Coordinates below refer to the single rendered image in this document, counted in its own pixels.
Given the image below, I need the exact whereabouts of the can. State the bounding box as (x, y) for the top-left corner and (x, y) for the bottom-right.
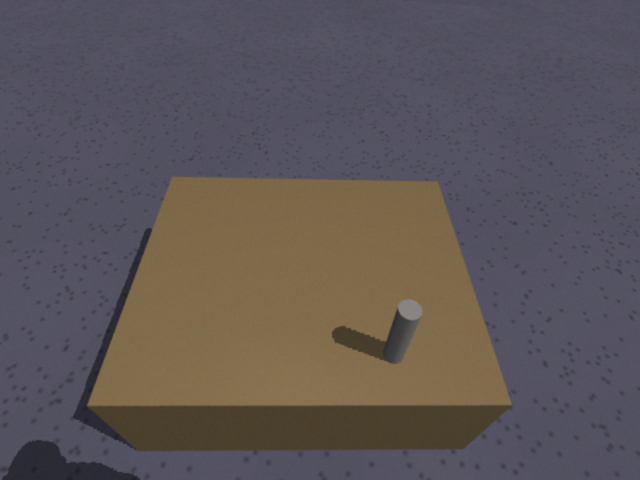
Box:
(383, 299), (422, 364)

